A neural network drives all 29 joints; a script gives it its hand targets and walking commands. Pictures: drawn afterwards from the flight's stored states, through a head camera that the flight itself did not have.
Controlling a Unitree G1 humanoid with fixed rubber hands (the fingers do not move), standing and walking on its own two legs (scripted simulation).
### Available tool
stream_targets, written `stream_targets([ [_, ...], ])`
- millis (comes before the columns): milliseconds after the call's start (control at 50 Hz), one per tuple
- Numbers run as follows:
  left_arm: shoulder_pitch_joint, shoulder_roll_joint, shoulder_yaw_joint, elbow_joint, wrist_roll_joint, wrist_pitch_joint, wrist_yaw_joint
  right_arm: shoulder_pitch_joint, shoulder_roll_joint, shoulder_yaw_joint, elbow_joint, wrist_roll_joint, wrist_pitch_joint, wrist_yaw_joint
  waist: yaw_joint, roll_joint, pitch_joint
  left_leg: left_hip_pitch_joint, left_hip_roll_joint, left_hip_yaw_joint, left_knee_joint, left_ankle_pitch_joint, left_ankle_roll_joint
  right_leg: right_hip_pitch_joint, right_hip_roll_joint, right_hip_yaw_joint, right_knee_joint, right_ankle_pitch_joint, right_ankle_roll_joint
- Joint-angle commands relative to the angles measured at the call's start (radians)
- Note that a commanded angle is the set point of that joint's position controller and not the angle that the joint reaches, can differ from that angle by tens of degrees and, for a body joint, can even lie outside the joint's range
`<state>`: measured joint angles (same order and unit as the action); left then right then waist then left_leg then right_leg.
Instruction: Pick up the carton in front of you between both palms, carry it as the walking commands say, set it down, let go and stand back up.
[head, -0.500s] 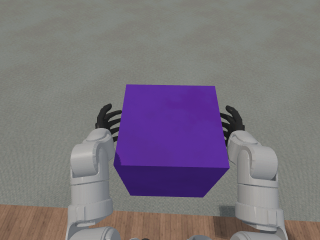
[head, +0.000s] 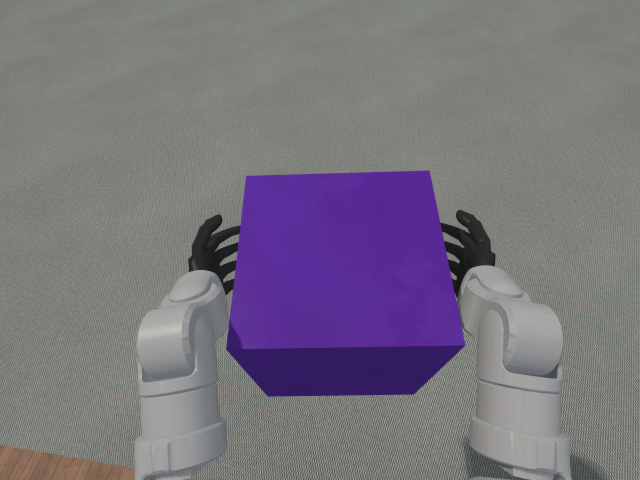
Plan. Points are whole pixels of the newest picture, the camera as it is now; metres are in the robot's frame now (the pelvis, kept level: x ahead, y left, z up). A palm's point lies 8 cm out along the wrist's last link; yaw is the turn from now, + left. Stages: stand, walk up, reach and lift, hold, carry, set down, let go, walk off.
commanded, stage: carry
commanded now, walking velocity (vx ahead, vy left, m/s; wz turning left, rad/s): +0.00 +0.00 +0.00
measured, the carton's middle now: (339, 297) +0.35 +0.01 +0.03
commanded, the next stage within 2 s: none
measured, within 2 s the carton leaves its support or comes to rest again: neither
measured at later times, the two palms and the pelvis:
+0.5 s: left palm (207, 273) +0.33 +0.16 +0.11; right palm (479, 274) +0.33 -0.14 +0.11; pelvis +0.00 +0.00 +0.00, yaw +0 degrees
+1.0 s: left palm (242, 230) +0.41 +0.13 +0.10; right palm (484, 226) +0.41 -0.17 +0.10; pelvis +0.08 -0.03 +0.00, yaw -1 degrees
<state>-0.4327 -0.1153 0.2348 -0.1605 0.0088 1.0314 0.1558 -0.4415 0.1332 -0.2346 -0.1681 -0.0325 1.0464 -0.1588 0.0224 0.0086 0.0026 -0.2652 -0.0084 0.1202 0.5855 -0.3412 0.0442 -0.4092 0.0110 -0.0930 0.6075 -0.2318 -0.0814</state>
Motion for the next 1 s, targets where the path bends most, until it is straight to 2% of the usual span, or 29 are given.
stream_targets([
  [0, -0.54, -0.73, -0.67, -0.071, -0.205, 0.01, -0.049, -0.489, 0.698, 0.625, -0.042, 0.149, -0.004, 0.023, 0.001, -0.01, -0.498, 0.163, 0.085, -0.066, 0.001, 0.668, -0.008, 0.293, -0.123, 0.114, -0.012, 0.805, -0.065],
  [40, -0.54, -0.728, -0.665, -0.053, -0.201, 0.014, -0.05, -0.494, 0.696, 0.619, -0.036, 0.141, -0.001, 0.021, 0.003, -0.043, -0.486, 0.133, 0.064, -0.061, -0.066, 0.513, -0.023, 0.344, -0.143, 0.133, -0.026, 0.89, -0.076],
  [60, -0.535, -0.726, -0.66, -0.04, -0.197, 0.017, -0.049, -0.494, 0.692, 0.615, -0.03, 0.137, 0.001, 0.02, 0.004, -0.051, -0.48, 0.141, 0.06, -0.058, -0.096, 0.499, -0.027, 0.351, -0.144, 0.132, -0.029, 0.895, -0.076],
  [100, -0.518, -0.719, -0.647, -0.015, -0.185, 0.021, -0.045, -0.489, 0.684, 0.606, -0.013, 0.13, 0.006, 0.019, 0.004, -0.035, -0.473, 0.2, 0.074, -0.061, -0.111, 0.618, -0.029, 0.313, -0.126, 0.114, -0.028, 0.806, -0.063],
  [160, -0.508, -0.716, -0.623, 0.013, -0.164, 0.028, -0.037, -0.485, 0.677, 0.593, 0.012, 0.125, 0.012, 0.018, -0.005, 0.039, -0.463, 0.306, 0.133, -0.083, -0.058, 0.935, -0.006, 0.192, -0.072, 0.057, -0.044, 0.548, -0.025],
  [200, -0.524, -0.722, -0.613, 0.022, -0.154, 0.03, -0.034, -0.501, 0.682, 0.587, 0.017, 0.126, 0.013, 0.019, -0.011, 0.063, -0.445, 0.305, 0.15, -0.086, -0.05, 0.987, 0.003, 0.18, -0.053, 0.039, -0.079, 0.458, -0.008],
  [320, -0.544, -0.732, -0.594, 0.054, -0.142, 0.031, -0.033, -0.543, 0.707, 0.591, 0.033, 0.134, 0.012, 0.019, -0.006, -0.017, -0.456, 0.17, 0.112, -0.081, -0.061, 0.631, -0.032, 0.31, -0.138, 0.108, -0.049, 0.763, -0.049],
  [360, -0.546, -0.733, -0.589, 0.061, -0.139, 0.029, -0.032, -0.553, 0.713, 0.591, 0.041, 0.136, 0.011, 0.018, -0.006, -0.027, -0.456, 0.182, 0.115, -0.086, -0.073, 0.606, -0.032, 0.301, -0.14, 0.113, -0.05, 0.732, -0.049],
  [460, -0.549, -0.736, -0.579, 0.076, -0.133, 0.027, -0.03, -0.551, 0.718, 0.581, 0.066, 0.137, 0.009, 0.016, -0.015, 0.024, -0.458, 0.229, 0.166, -0.108, -0.05, 0.764, -0.006, 0.233, -0.118, 0.097, -0.03, 0.525, -0.033],
  [480, -0.555, -0.738, -0.579, 0.078, -0.134, 0.027, -0.029, -0.549, 0.72, 0.58, 0.07, 0.136, 0.009, 0.016, -0.02, 0.028, -0.465, 0.228, 0.165, -0.104, -0.055, 0.693, 0.0, 0.232, -0.113, 0.095, -0.03, 0.447, -0.033],
  [520, -0.555, -0.743, -0.577, 0.093, -0.13, 0.027, -0.029, -0.551, 0.723, 0.575, 0.082, 0.135, 0.009, 0.015, -0.026, 0.03, -0.454, 0.219, 0.144, -0.098, -0.065, 0.421, 0.023, 0.212, -0.098, 0.085, -0.01, 0.224, -0.039],
  [540, -0.567, -0.751, -0.582, 0.081, -0.127, 0.025, -0.03, -0.564, 0.727, 0.575, 0.074, 0.132, 0.006, 0.015, -0.035, 0.046, -0.43, 0.19, 0.149, -0.137, -0.094, 0.221, 0.054, 0.17, -0.08, 0.082, -0.001, 0.047, -0.04],
  [560, -0.593, -0.761, -0.584, 0.071, -0.126, 0.024, -0.032, -0.587, 0.731, 0.575, 0.068, 0.13, 0.004, 0.015, -0.041, 0.08, -0.371, 0.158, 0.179, -0.203, -0.162, 0.007, 0.088, 0.099, -0.056, 0.071, 0.014, -0.121, -0.033],
  [580, -0.622, -0.764, -0.583, 0.066, -0.124, 0.022, -0.034, -0.611, 0.736, 0.576, 0.069, 0.129, 0.003, 0.016, -0.051, 0.111, -0.295, 0.135, 0.225, -0.278, -0.23, -0.141, 0.123, 0.016, -0.025, 0.04, 0.046, -0.219, -0.018],
  [600, -0.641, -0.761, -0.579, 0.069, -0.12, 0.022, -0.035, -0.626, 0.738, 0.578, 0.075, 0.129, 0.003, 0.017, -0.061, 0.122, -0.227, 0.121, 0.269, -0.342, -0.268, -0.199, 0.153, -0.056, -0.005, 0.011, 0.079, -0.245, -0.006],
  [620, -0.642, -0.752, -0.571, 0.082, -0.115, 0.021, -0.033, -0.632, 0.733, 0.581, 0.084, 0.129, 0.002, 0.016, -0.066, 0.117, -0.189, 0.124, 0.297, -0.378, -0.271, -0.178, 0.176, -0.109, -0.006, 0.006, 0.105, -0.262, -0.003],
  [660, -0.612, -0.728, -0.549, 0.116, -0.104, 0.02, -0.026, -0.626, 0.721, 0.589, 0.104, 0.133, 0.0, 0.011, -0.064, 0.102, -0.205, 0.145, 0.307, -0.364, -0.22, -0.042, 0.181, -0.102, -0.011, 0.0, 0.083, -0.24, -0.002],
  [700, -0.582, -0.713, -0.529, 0.145, -0.094, 0.018, -0.016, -0.625, 0.722, 0.598, 0.111, 0.146, -0.002, 0.005, -0.041, 0.072, -0.262, 0.097, 0.248, -0.253, -0.104, 0.098, 0.134, 0.06, -0.009, 0.005, -0.008, -0.154, -0.009],
  [720, -0.558, -0.706, -0.515, 0.163, -0.086, 0.017, -0.01, -0.629, 0.725, 0.603, 0.113, 0.154, -0.002, 0.003, -0.012, -0.009, -0.303, -0.041, 0.172, -0.141, 0.041, 0.177, 0.079, 0.25, -0.055, 0.114, -0.068, -0.082, -0.043],
  [740, -0.535, -0.685, -0.498, 0.185, -0.073, 0.015, -0.004, -0.634, 0.729, 0.604, 0.108, 0.16, 0.0, 0.004, 0.027, -0.214, -0.345, -0.246, 0.042, -0.01, 0.315, 0.125, -0.004, 0.453, -0.216, 0.405, -0.139, 0.148, -0.134],
  [760, -0.504, -0.683, -0.49, 0.189, -0.067, 0.016, -0.002, -0.64, 0.734, 0.603, 0.105, 0.167, -0.002, 0.004, 0.046, -0.302, -0.342, -0.465, -0.022, -0.051, 0.466, -0.273, -0.018, 0.585, -0.318, 0.599, -0.181, 0.339, -0.23],
  [780, -0.515, -0.7, -0.498, 0.164, -0.075, 0.016, -0.004, -0.637, 0.741, 0.596, 0.104, 0.168, -0.006, 0.002, 0.032, -0.182, -0.34, -0.506, 0.014, -0.124, 0.538, -0.314, -0.007, 0.585, -0.343, 0.598, -0.159, 0.4, -0.26],
  [800, -0.553, -0.723, -0.529, 0.131, -0.1, 0.012, -0.01, -0.619, 0.748, 0.576, 0.109, 0.162, -0.01, 0.0, 0.031, -0.081, -0.354, -0.525, 0.034, -0.139, 0.558, -0.279, 0.0, 0.572, -0.343, 0.558, -0.147, 0.389, -0.258],
  [820, -0.597, -0.747, -0.562, 0.095, -0.13, 0.007, -0.016, -0.61, 0.759, 0.563, 0.113, 0.154, -0.012, -0.001, 0.027, -0.042, -0.355, -0.531, 0.046, -0.139, 0.535, -0.241, 0.005, 0.555, -0.323, 0.513, -0.16, 0.313, -0.23],
  [860, -0.658, -0.773, -0.608, 0.04, -0.178, -0.004, -0.027, -0.586, 0.77, 0.553, 0.118, 0.134, -0.016, -0.002, 0.022, -0.061, -0.347, -0.48, 0.058, -0.124, 0.445, -0.151, -0.01, 0.478, -0.284, 0.417, -0.194, 0.211, -0.177],
  [880, -0.665, -0.776, -0.62, 0.024, -0.192, -0.008, -0.032, -0.578, 0.767, 0.554, 0.114, 0.127, -0.018, -0.003, 0.026, -0.086, -0.342, -0.469, 0.053, -0.111, 0.415, -0.114, -0.018, 0.466, -0.273, 0.395, -0.214, 0.213, -0.17],
  [940, -0.635, -0.758, -0.634, 0.017, -0.206, -0.01, -0.038, -0.548, 0.74, 0.558, 0.098, 0.112, -0.018, -0.008, 0.038, -0.094, -0.327, -0.457, 0.05, -0.081, 0.326, 0.004, -0.034, 0.453, -0.25, 0.326, -0.235, 0.318, -0.158],
  [960, -0.62, -0.748, -0.633, 0.023, -0.204, -0.009, -0.038, -0.532, 0.732, 0.558, 0.093, 0.102, -0.016, -0.01, 0.039, -0.095, -0.355, -0.457, 0.068, -0.08, 0.396, 0.152, -0.028, 0.477, -0.258, 0.299, -0.198, 0.426, -0.152],
  [980, -0.599, -0.744, -0.631, 0.034, -0.203, -0.007, -0.038, -0.514, 0.718, 0.556, 0.09, 0.097, -0.014, -0.01, 0.039, -0.097, -0.359, -0.48, 0.074, -0.088, 0.392, 0.179, -0.026, 0.495, -0.248, 0.28, -0.181, 0.457, -0.147],
])
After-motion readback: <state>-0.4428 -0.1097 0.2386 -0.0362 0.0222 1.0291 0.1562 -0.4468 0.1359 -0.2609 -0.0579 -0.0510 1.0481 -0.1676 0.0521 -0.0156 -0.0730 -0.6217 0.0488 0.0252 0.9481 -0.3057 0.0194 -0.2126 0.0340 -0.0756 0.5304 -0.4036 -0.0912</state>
